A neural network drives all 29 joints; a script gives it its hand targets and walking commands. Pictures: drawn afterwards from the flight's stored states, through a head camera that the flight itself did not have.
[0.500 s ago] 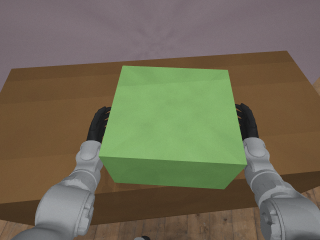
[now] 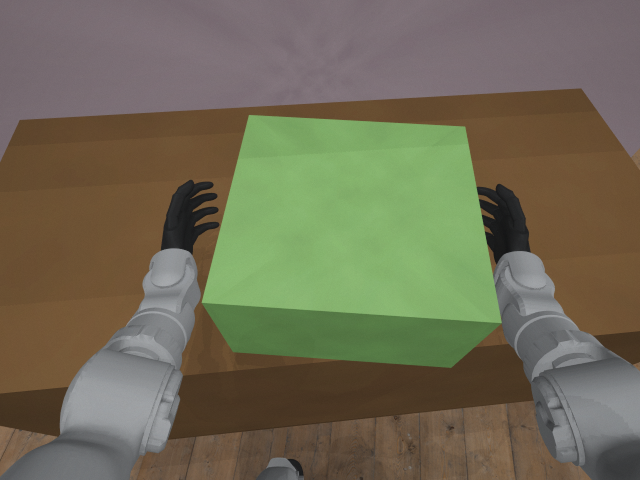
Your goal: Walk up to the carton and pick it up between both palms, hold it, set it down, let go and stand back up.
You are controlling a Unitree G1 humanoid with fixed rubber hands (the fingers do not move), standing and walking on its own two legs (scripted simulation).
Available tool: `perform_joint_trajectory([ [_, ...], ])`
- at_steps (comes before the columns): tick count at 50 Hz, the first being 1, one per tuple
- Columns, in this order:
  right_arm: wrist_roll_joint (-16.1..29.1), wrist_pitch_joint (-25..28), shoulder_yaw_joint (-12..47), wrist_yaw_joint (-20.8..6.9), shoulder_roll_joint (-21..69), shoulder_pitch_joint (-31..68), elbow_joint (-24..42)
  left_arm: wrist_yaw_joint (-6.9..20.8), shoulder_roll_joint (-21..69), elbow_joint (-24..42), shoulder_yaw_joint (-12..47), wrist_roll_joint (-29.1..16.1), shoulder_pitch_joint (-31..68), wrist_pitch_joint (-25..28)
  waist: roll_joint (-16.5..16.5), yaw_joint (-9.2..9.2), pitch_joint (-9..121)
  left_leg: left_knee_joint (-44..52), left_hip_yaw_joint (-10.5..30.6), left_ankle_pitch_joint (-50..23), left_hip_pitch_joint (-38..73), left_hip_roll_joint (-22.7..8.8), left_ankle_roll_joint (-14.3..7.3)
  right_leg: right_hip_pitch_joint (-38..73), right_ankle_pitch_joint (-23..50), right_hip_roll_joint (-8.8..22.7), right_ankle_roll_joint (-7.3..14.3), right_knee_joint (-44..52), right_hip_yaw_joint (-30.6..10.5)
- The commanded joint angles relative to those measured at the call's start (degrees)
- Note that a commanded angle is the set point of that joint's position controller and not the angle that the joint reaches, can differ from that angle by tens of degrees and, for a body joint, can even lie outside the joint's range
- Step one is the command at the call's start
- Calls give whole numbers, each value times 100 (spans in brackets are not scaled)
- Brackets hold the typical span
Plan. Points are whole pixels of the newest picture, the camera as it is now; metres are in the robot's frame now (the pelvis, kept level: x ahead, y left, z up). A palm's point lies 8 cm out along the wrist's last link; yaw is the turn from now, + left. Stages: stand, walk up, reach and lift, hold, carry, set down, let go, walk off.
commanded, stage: set down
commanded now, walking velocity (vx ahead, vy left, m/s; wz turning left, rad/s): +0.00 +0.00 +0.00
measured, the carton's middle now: (348, 239) +0.44 +0.01 -0.01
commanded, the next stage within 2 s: none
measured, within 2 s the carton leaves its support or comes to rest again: neither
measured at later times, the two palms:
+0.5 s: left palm (160, 247) +0.39 +0.25 +0.03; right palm (520, 235) +0.42 -0.20 +0.05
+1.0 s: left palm (146, 255) +0.37 +0.25 +0.05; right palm (547, 251) +0.38 -0.21 +0.07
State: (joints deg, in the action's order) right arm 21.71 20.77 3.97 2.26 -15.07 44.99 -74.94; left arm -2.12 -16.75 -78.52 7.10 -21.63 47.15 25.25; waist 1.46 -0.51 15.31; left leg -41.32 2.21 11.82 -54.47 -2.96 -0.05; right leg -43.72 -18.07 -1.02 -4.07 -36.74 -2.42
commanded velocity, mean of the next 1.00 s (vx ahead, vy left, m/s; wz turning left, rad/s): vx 0.00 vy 0.00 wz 0.00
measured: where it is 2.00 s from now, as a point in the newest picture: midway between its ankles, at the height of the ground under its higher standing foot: outside the picture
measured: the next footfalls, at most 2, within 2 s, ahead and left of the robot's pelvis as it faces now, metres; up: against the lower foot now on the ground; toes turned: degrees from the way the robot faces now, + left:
none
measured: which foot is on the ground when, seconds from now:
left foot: down 0.00-1.00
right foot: down 0.00-1.00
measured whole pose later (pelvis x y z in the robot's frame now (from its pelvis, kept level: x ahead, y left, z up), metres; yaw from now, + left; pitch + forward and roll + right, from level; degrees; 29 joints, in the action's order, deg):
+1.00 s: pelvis -0.01 -0.02 +0.02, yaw +2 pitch +14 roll -2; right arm 26.4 6.7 6.5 4.1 -17.2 32.0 -49.9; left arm 2.5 -24.6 -53.4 2.2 -21.8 34.3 6.4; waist -2.4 1.7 8.2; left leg -30.9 3.2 7.1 -38.3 -2.5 1.6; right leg -28.9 -15.1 -0.4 -2.3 -29.5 -0.6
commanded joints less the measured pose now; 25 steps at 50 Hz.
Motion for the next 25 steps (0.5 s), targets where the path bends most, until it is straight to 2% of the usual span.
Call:
perform_joint_trajectory([
  [1,299,296,75,22,-1168,2777,1098,54,-869,1170,37,-157,2933,154,340,76,3872,-130,-262,-2151,4261,100,510,-118,1766,-294,274,408,734],
  [2,339,238,147,24,-1034,2730,1163,83,-744,1318,27,-140,2774,76,224,44,3931,-200,-261,-2327,4310,101,476,-197,1790,-294,284,390,748],
  [3,355,215,125,37,-1300,2748,1314,73,-970,1470,-29,-161,2731,-17,276,28,4099,-214,-305,-2495,4386,113,523,-103,1971,-319,293,402,769],
  [4,361,145,192,35,-1023,2619,1070,120,-766,1234,-91,-63,2645,-75,223,42,3825,-220,-280,-2442,4328,121,459,-253,1794,-305,269,394,770],
  [5,337,154,72,59,-1397,2646,1427,110,-1054,1584,-169,-53,2599,-142,257,40,4149,-214,-325,-2586,4491,137,496,-156,1926,-348,275,413,806],
  [6,312,87,116,53,-1122,2560,1124,159,-833,1249,-162,15,2480,-210,201,78,3798,-245,-304,-2508,4385,142,449,-255,1800,-319,269,418,795],
  [7,355,122,55,48,-1367,2545,1473,134,-1032,1607,-221,6,2359,-212,268,20,4173,-238,-311,-2744,4542,163,455,-161,1925,-339,274,409,809],
  [8,324,114,50,57,-1135,2500,1427,166,-902,1562,-237,52,2362,-203,266,87,4050,-250,-293,-2726,4498,172,453,-241,1841,-346,261,405,819],
  [9,377,119,-7,54,-1578,2411,1590,134,-1228,1803,-272,-35,2222,-252,283,101,4281,-219,-325,-2833,4643,186,461,-189,1956,-374,258,398,847],
  [10,360,97,33,75,-1407,2418,1719,135,-1201,2079,-377,29,2352,-279,306,37,4298,-225,-322,-2994,4655,185,471,-93,2081,-369,238,392,836],
  [11,449,72,-33,42,-1860,2391,1910,111,-1523,2298,-385,-59,2289,-345,330,73,4503,-221,-297,-3164,4825,193,498,-48,2215,-404,237,369,851],
  [12,433,41,-50,49,-1687,2367,1811,108,-1453,2275,-434,-26,2365,-399,373,120,4358,-149,-306,-2954,4729,191,485,-151,2000,-389,228,385,865],
  [13,408,40,-63,64,-1753,2380,2114,87,-1523,2550,-446,-82,2365,-416,346,83,4505,-97,-329,-2896,4813,188,476,16,2045,-394,207,414,868],
  [14,357,-11,-76,52,-1471,2243,1899,130,-1342,2404,-429,1,2270,-433,368,145,4226,-81,-288,-2765,4783,190,467,-54,1850,-384,200,427,883],
  [15,467,-1,-96,69,-1884,2399,2503,81,-1682,3036,-482,-138,2491,-482,436,53,4659,-55,-318,-2879,4954,209,488,102,2038,-411,207,442,908],
  [16,288,-119,-54,45,-1268,2306,1820,147,-1224,2324,-371,-60,2395,-497,320,161,3895,-17,-278,-2461,4650,187,421,-177,1550,-360,199,487,884],
  [17,404,-93,-127,39,-1768,2371,2608,98,-1726,2993,-442,-209,2490,-482,383,-17,4516,58,-336,-2489,4800,213,441,113,1697,-378,199,508,830],
  [18,340,-191,-91,37,-1434,2302,2232,140,-1466,2594,-360,-219,2461,-511,271,113,4133,45,-352,-2182,4473,224,378,44,1538,-325,185,473,827],
  [19,441,-169,-91,55,-1721,2396,2807,99,-1759,3180,-421,-314,2575,-514,362,51,4576,61,-356,-2364,4643,249,417,229,1801,-359,171,463,835],
  [20,422,-258,-123,69,-1603,2302,2617,115,-1622,3034,-306,-340,2479,-585,382,167,4388,73,-320,-2303,4630,235,406,202,1729,-348,172,466,843],
  [21,404,-338,-90,58,-1509,2286,2437,144,-1580,2782,-345,-316,2492,-642,325,161,4125,88,-318,-2149,4528,228,373,129,1587,-328,176,479,849],
  [22,452,-347,-127,73,-1736,2393,3000,112,-1881,3328,-422,-389,2592,-690,410,20,4511,154,-353,-2286,4707,256,378,414,1814,-316,162,520,769],
  [23,437,-449,-138,114,-1594,2261,2694,160,-1721,2972,-375,-338,2499,-783,335,163,4168,97,-326,-2180,4479,243,349,260,1726,-314,161,479,790],
  [24,482,-488,-158,106,-1793,2344,2883,150,-1832,3206,-343,-395,2649,-851,439,173,4305,161,-321,-2267,4666,247,364,390,1885,-320,168,520,794],
  [25,523,-587,-137,111,-1689,2261,2663,179,-1720,3007,-346,-371,2478,-961,364,213,4055,176,-307,-2259,4581,245,358,364,1846,-303,169,542,776],
])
